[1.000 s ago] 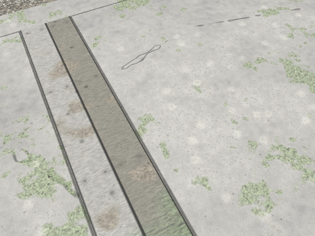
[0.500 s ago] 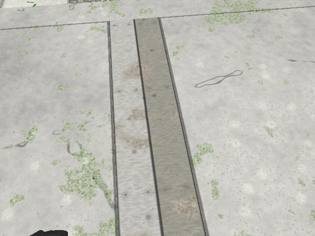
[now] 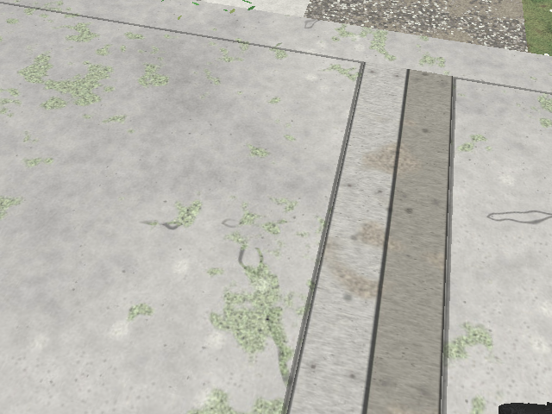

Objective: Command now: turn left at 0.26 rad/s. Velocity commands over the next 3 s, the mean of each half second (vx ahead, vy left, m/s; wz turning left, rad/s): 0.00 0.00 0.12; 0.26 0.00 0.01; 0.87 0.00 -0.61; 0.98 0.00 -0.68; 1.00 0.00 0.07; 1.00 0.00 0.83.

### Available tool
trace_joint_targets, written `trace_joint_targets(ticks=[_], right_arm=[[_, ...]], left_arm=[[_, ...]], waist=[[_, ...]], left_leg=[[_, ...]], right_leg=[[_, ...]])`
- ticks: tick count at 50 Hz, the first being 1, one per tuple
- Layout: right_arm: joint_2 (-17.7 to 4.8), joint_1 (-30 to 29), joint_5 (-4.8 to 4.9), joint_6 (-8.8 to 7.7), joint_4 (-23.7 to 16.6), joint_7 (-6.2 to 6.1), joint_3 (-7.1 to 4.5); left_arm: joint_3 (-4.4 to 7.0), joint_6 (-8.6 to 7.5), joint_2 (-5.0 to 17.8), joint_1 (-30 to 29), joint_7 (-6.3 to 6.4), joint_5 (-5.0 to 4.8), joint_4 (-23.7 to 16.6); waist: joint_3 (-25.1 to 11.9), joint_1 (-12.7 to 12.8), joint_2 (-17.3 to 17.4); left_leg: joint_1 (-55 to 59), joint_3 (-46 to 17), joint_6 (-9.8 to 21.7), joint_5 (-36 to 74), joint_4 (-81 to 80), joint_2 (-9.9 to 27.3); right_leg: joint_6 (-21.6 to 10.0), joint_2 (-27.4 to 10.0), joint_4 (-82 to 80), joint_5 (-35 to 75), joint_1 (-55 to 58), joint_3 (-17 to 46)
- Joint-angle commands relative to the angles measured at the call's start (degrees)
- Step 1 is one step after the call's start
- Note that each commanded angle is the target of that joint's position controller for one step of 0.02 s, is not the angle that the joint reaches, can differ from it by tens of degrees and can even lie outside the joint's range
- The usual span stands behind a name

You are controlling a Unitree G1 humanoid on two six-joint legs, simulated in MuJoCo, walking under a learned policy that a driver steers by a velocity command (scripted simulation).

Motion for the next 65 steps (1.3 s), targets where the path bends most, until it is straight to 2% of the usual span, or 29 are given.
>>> trace_joint_targets(ticks=[1, 3, 4, 5, 6, 7, 11, 19, 35, 36, 37, 38, 39, 40, 41, 43, 46, 49, 51, 52, 53, 54, 55, 56, 57, 58, 59, 62, 65], right_arm=[[-8.50, 0.51, 0.20, -0.57, -2.15, 0.38, -2.38], [-6.67, -0.74, 0.80, -0.68, -1.47, 0.42, -1.62], [-5.14, 1.13, 0.40, -1.07, -0.88, 0.38, -1.17], [-3.92, 4.15, -0.69, -1.64, -0.86, 0.50, -0.85], [-3.79, 4.50, -0.67, -1.91, -0.81, 0.56, -0.93], [-5.64, 3.36, -0.92, -1.87, 0.06, 0.33, -1.36], [-4.21, 0.98, -0.78, -0.69, 0.84, 0.37, -1.43], [-3.03, 3.25, -0.37, -2.04, 3.73, 0.30, -1.52], [-2.30, 5.63, -0.15, -1.65, 7.44, -1.44, -1.72], [-1.77, 7.27, -0.01, -1.47, 8.48, -1.55, -1.65], [-2.51, 7.88, 0.63, -1.53, 8.78, -1.49, -2.09], [-2.88, 5.11, 1.09, -2.26, 7.33, -1.20, -2.25], [-1.49, 1.19, 2.43, -3.63, 5.06, -0.72, -1.84], [-2.52, -3.26, 3.17, -5.02, 3.38, -0.39, -1.94], [-3.20, -3.79, 3.12, -6.16, 3.09, -0.01, -2.30], [-2.30, -1.01, 2.52, -7.76, 4.03, 0.93, -2.08], [-0.28, -0.97, 1.77, -8.63, 4.99, 2.00, -1.34], [-0.94, 1.29, 2.46, -8.23, 5.69, 2.39, -1.19], [-3.00, 8.30, 3.08, -8.21, 7.31, 1.83, -2.18], [-5.76, 17.52, 3.37, -8.30, 9.41, 1.26, -3.54], [-11.99, 28.89, 1.83, -8.27, 10.96, 0.47, -5.01], [-14.39, 28.66, -0.36, -9.22, 9.39, 1.34, -5.12], [-10.22, 23.09, 0.23, -9.90, 8.53, 1.75, -3.80], [-7.01, 20.04, 1.02, -10.11, 8.18, 1.78, -2.81], [-5.58, 17.33, 0.87, -9.99, 8.25, 1.95, -2.27], [-4.26, 14.70, 0.37, -9.87, 8.58, 2.10, -1.86], [-3.02, 13.34, 0.05, -9.90, 8.98, 2.00, -1.47], [-2.29, 13.63, -0.41, -10.21, 10.59, 1.42, -1.42], [-2.28, 14.31, -1.01, -10.16, 11.52, 0.41, -1.23]], left_arm=[[0.82, -1.26, 4.64, -1.79, -0.37, -0.17, -4.68], [0.41, -1.89, 3.23, 1.08, -0.85, 0.24, -3.91], [0.44, -2.19, 4.58, 1.61, -0.84, 1.29, -4.16], [1.28, -2.26, 9.30, 1.63, -0.45, 2.18, -4.91], [0.67, -2.23, 7.47, -0.96, -0.49, 2.20, -4.03], [-0.26, -2.41, 4.18, -3.53, -0.62, 1.89, -5.14], [-0.48, -3.05, 4.68, -1.56, -0.43, 1.38, -4.63], [-1.12, -2.35, 3.02, 0.68, 0.03, 1.00, -4.73], [-1.73, -2.96, 1.77, 1.78, -0.41, 0.68, -1.01], [-1.59, -2.78, 2.10, 3.68, -0.27, 0.63, 0.04], [-0.65, -2.46, 4.64, 5.54, -0.09, -0.17, 0.70], [-0.06, -2.48, 6.60, 8.87, 0.20, -0.80, 1.50], [0.77, -3.00, 9.58, 10.56, 0.44, -1.18, 2.02], [1.17, -3.79, 10.27, 11.43, 0.85, -0.92, 2.22], [0.97, -4.76, 9.34, 11.46, 1.01, -0.51, 2.19], [0.53, -5.68, 7.35, 9.84, 0.69, -0.84, 1.30], [0.77, -5.37, 8.10, 7.61, 0.00, -1.59, 0.43], [1.11, -5.34, 9.51, 8.86, -0.68, -2.36, 0.55], [0.29, -5.15, 7.71, 8.95, -1.02, -2.12, 0.61], [-0.82, -5.43, 4.75, 7.15, -1.30, -1.01, -0.23], [-2.58, -6.08, -1.13, 3.67, -1.53, 0.80, -3.04], [-2.66, -7.39, -2.27, 6.38, -0.90, -2.80, -5.96], [-1.61, -7.59, 2.40, 5.84, -0.73, -4.50, -5.87], [-1.31, -7.29, 3.58, 4.03, -1.01, -4.10, -6.19], [-1.31, -6.66, 3.05, 4.90, -1.13, -3.07, -5.43], [-0.97, -6.05, 2.98, 5.06, -1.38, -2.34, -5.21], [-0.83, -5.12, 2.46, 6.49, -1.99, -2.66, -4.63], [-0.60, -3.13, 1.46, 6.59, -2.55, -3.10, -3.98], [-0.65, -2.90, 1.09, 0.79, -2.59, -2.54, -6.74]], waist=[[-6.09, -1.81, 9.18], [-5.89, 0.88, 7.95], [-6.56, 0.31, 5.44], [-7.67, -2.77, -4.28], [-6.85, -4.68, -11.22], [-5.61, -3.77, -9.53], [-2.73, -1.46, -6.55], [-3.11, 0.25, 0.74], [-2.30, -0.46, 0.33], [-4.54, -0.29, -0.73], [-2.45, 0.47, -3.29], [1.82, 2.14, -6.31], [6.35, 2.89, -11.06], [10.30, 4.56, -10.29], [10.18, 4.14, -7.44], [5.02, 2.63, -5.14], [1.68, 1.98, -7.32], [1.94, 0.67, -7.43], [1.46, -4.09, -4.76], [-2.27, -9.33, -2.63], [-7.69, -13.98, 11.13], [-10.29, -10.54, 18.79], [-4.96, -8.44, 11.60], [-1.19, -7.16, 9.68], [-0.31, -5.20, 6.62], [1.54, -3.30, 6.21], [2.31, -1.75, 8.22], [4.64, -1.01, 5.10], [8.28, -1.53, 3.08]], left_leg=[[6.26, -14.96, 10.42, 15.61, -6.45, 15.33], [4.07, -13.91, 7.57, 13.27, -4.77, 12.69], [1.75, -12.77, 4.46, 8.06, -3.45, 10.37], [-1.22, -7.47, 0.89, -1.31, 2.78, 4.84], [0.69, -1.77, -1.89, -8.47, 2.34, 2.09], [3.71, -1.10, -3.13, -6.55, 1.20, 3.44], [4.84, -1.95, -2.25, 1.19, -1.76, 3.92], [3.41, -3.38, -2.08, 5.90, -3.26, 4.71], [8.00, -3.41, -2.67, 10.24, -2.94, 5.15], [8.35, -1.26, -2.44, 0.05, -1.99, 3.28], [3.47, 1.80, -1.87, -15.81, 1.45, 0.70], [-5.70, 3.71, -1.75, -21.68, 6.55, 0.47], [-13.33, 7.11, -1.79, -16.73, 13.60, 1.74], [-20.16, 3.80, -1.27, -15.62, 20.45, 5.80], [-25.76, 2.06, -0.79, -14.12, 24.63, 8.04], [-27.22, 2.44, -0.26, -10.05, 23.87, 10.26], [-9.95, 8.27, -2.00, -4.23, 10.27, 7.44], [0.35, 11.24, -2.96, 0.51, 3.16, 5.65], [12.46, 11.18, -2.18, 0.63, 0.20, 4.22], [24.30, 8.63, -1.02, -0.39, -0.08, 5.74], [34.67, -7.46, 1.54, -14.18, -5.68, 18.19], [36.81, -36.49, 7.96, -37.54, -17.05, 28.04], [32.51, -35.90, 7.76, -41.41, -18.65, 29.33], [29.06, -27.20, 6.19, -33.32, -17.76, 28.09], [25.20, -19.41, 5.07, -25.25, -18.01, 25.58], [20.98, -12.61, 3.78, -18.22, -18.90, 22.84], [17.48, -6.72, 2.27, -12.51, -19.74, 21.19], [14.14, 5.58, 0.47, -0.43, -21.98, 18.38], [12.51, 13.86, -0.67, 7.60, -24.76, 16.22]], right_leg=[[-0.92, -0.44, -6.64, -0.53, 3.64, -0.05], [-2.48, -0.16, -20.79, 10.71, 11.90, -1.01], [-3.83, -3.41, -23.18, 18.00, 17.06, 2.19], [-7.53, -11.41, -22.82, 29.57, 20.14, 9.50], [-13.63, -14.78, -24.42, 25.89, 13.86, 13.77], [-13.64, -13.26, -25.66, 19.35, 11.25, 12.77], [-7.33, -6.76, -24.45, 6.60, 10.21, 6.25], [-6.87, -3.78, -20.03, 9.76, 13.88, 2.85], [-6.35, -2.38, -20.99, 11.77, 12.33, 1.76], [-7.03, -1.80, -22.38, 0.72, 13.28, 1.65], [-9.32, -2.81, -24.69, -16.04, 13.23, 4.71], [-13.11, -8.31, -30.06, -30.12, 14.13, 13.56], [-18.01, -17.54, -37.50, -38.55, 15.06, 26.10], [-21.10, -22.64, -40.96, -34.96, 14.89, 33.60], [-21.28, -23.44, -40.91, -29.29, 19.03, 34.15], [-18.48, -20.09, -39.12, -20.25, 24.50, 26.92], [-14.59, -11.53, -38.74, -7.65, 16.11, 10.98], [-15.44, -11.88, -36.93, -7.51, 10.64, 8.16], [-14.26, -11.07, -30.48, -5.17, 3.23, 8.51], [-12.42, -7.96, -19.05, 0.60, -3.07, 6.06], [-8.76, -2.27, 6.93, -2.82, -13.44, 0.85], [-8.38, 3.43, 23.29, -8.73, -26.22, 5.29], [-9.26, -0.81, 31.37, -3.90, -32.20, 9.23], [-9.67, -2.79, 32.56, 1.80, -34.64, 8.55], [-9.08, -4.92, 31.73, 6.18, -32.22, 7.87], [-8.56, -6.54, 29.89, 9.59, -30.17, 7.47], [-7.99, -7.66, 29.65, 12.07, -27.05, 7.02], [-6.73, -7.20, 30.23, 18.05, -26.63, 5.85], [-6.77, -5.25, 21.62, 24.07, -26.74, 2.39]])
Next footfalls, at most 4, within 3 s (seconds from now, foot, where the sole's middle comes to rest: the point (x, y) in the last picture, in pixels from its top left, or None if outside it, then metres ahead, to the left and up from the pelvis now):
0.08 right None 0.05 -0.15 -0.77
1.04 left None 0.18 0.16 -0.77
1.52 right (314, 370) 0.58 -0.08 -0.77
1.96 left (323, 226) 1.02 -0.13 -0.77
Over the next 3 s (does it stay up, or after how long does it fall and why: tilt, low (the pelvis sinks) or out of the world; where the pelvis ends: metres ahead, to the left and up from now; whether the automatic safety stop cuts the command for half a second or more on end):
stays up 1.55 -0.58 -0.04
